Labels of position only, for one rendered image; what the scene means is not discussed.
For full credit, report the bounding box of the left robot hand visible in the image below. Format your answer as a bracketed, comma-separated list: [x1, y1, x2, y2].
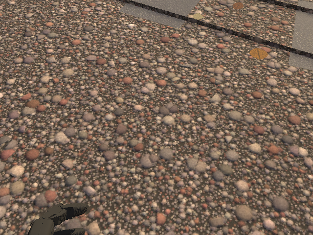
[27, 203, 88, 235]

